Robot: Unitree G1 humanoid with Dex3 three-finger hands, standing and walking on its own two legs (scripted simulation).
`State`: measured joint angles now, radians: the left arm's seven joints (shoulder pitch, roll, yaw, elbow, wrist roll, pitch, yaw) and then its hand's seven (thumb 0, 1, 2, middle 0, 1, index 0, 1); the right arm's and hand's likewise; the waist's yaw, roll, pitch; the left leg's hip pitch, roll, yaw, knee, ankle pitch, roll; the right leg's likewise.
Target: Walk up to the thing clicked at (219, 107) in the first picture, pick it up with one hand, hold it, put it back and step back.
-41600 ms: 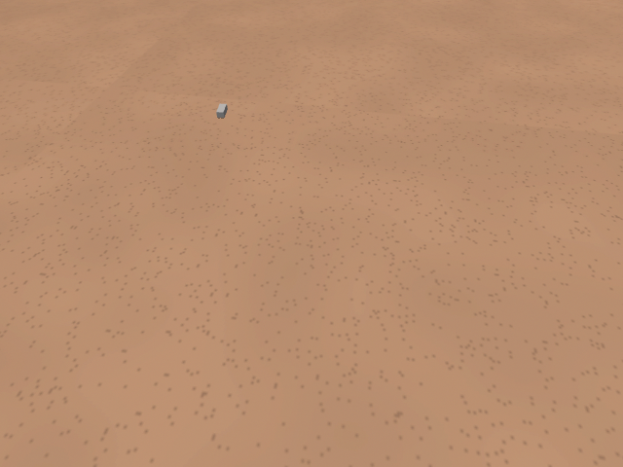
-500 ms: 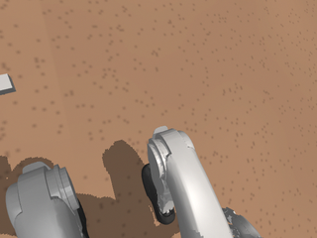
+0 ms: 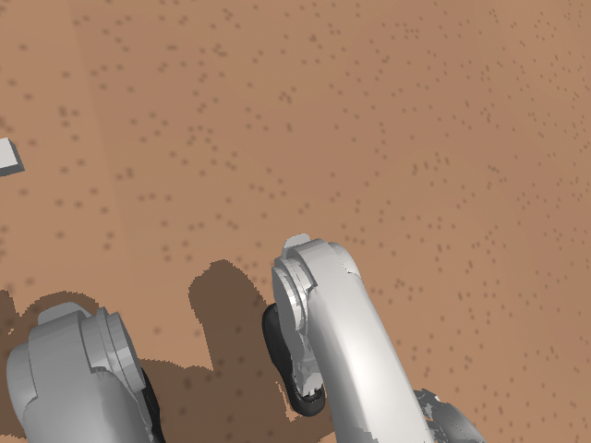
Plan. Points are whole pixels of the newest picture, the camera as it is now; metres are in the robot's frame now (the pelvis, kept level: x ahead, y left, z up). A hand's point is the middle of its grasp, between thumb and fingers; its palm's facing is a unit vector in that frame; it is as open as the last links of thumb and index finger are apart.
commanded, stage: rise first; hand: left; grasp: from above
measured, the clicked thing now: out of the picture +0.53 +0.31 -0.30
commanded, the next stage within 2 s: approach in 1.00 s
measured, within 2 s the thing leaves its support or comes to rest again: neither
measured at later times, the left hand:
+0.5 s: hand out of the picture +0.49 +0.33 -0.18, palm faces -0.44 -0.10 -0.89, open 12.6 cm
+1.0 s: hand out of the picture +0.49 +0.33 -0.18, palm faces -0.44 -0.10 -0.89, open 12.6 cm
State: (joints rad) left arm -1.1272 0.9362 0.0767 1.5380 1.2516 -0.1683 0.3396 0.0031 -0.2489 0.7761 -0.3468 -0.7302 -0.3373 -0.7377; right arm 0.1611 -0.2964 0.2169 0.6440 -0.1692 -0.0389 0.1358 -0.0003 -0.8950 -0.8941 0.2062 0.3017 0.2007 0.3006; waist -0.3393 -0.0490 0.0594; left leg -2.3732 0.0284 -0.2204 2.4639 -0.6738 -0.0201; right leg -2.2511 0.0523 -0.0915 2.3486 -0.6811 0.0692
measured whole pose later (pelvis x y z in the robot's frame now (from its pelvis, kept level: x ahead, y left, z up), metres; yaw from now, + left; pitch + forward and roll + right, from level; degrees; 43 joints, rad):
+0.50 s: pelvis +0.00 +0.00 +0.00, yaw +0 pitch +32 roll -12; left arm -1.13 0.95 0.07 1.54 1.26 -0.17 0.34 0.00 -0.26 0.78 -0.34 -0.72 -0.33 -0.74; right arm 0.17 -0.30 0.22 0.63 -0.17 -0.04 0.14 0.00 -0.89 -0.89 0.21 0.30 0.20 0.30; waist -0.34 -0.06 0.06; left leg -2.38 0.02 -0.22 2.47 -0.66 -0.01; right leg -2.25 0.05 -0.09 2.35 -0.68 0.06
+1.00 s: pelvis +0.00 +0.00 +0.00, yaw -1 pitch +32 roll -12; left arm -1.12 0.94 0.07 1.50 1.26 -0.17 0.32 0.00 -0.25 0.77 -0.35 -0.72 -0.34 -0.73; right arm 0.17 -0.30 0.22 0.62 -0.17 -0.04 0.14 0.00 -0.90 -0.89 0.21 0.30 0.20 0.30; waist -0.33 -0.05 0.06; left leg -2.38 0.02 -0.22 2.47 -0.67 -0.01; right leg -2.25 0.05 -0.09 2.35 -0.68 0.07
